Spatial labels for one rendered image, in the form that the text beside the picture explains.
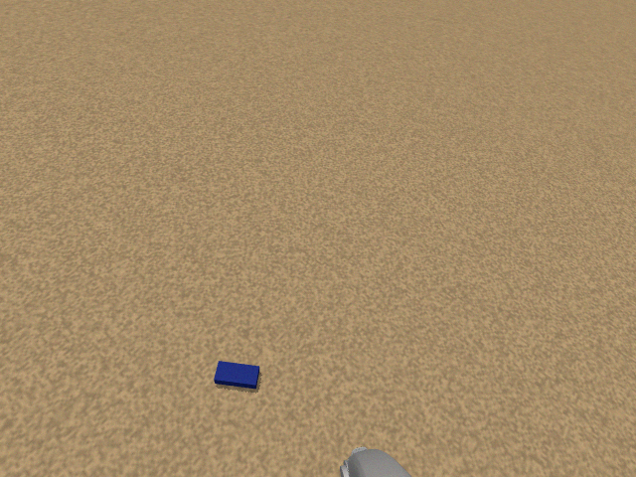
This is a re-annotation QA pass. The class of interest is small box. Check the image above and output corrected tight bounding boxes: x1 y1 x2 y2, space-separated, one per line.
214 361 259 389

